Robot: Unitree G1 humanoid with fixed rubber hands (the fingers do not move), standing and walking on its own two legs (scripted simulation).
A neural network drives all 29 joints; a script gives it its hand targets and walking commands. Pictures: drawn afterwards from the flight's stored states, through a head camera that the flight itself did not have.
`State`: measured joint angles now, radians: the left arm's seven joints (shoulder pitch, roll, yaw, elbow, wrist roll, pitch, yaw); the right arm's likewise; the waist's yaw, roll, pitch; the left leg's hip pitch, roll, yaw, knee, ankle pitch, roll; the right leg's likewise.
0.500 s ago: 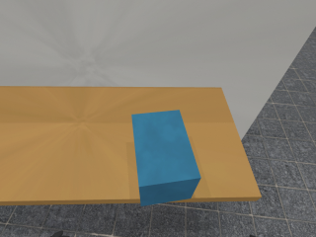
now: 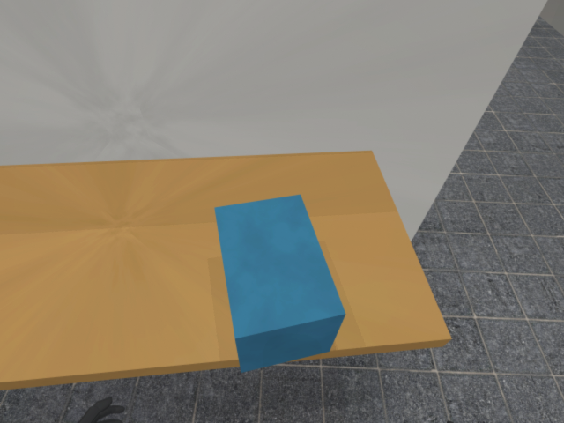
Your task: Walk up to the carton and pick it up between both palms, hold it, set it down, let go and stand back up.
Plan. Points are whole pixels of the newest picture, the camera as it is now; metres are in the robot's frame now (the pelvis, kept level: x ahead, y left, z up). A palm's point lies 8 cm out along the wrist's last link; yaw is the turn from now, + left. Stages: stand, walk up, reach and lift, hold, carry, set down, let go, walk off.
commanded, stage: walk up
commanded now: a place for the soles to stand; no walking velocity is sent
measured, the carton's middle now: (272, 279) +0.40 +0.01 -0.11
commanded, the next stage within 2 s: reach and lift in 0.04 s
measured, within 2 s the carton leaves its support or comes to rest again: neither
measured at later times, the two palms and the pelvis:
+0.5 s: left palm out of the picture +0.15 +0.24 -0.06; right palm (452, 416) +0.17 -0.24 -0.06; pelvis +0.00 -0.02 +0.02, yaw +7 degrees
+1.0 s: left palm out of the picture +0.15 +0.22 -0.05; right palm (429, 404) +0.18 -0.20 -0.05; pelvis +0.01 +0.01 +0.02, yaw +5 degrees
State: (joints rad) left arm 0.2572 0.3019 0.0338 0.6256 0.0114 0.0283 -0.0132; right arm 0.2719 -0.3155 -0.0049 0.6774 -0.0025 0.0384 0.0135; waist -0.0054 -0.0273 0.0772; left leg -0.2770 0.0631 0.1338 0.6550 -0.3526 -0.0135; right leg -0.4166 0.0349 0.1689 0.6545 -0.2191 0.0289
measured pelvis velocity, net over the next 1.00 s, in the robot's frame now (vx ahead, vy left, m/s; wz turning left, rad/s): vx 0.01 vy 0.01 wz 0.09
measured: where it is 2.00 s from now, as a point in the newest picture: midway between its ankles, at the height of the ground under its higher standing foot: outside the picture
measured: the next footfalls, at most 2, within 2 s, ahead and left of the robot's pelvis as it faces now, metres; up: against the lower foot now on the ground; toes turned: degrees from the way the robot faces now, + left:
none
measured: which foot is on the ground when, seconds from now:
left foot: down 0.00-1.00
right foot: down 0.00-1.00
